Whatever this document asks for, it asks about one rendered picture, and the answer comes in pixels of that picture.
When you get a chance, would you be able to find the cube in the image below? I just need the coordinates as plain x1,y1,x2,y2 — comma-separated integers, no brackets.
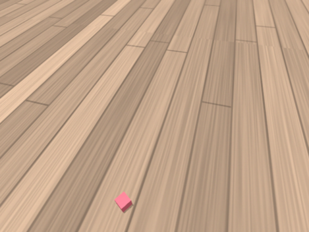
115,192,132,212

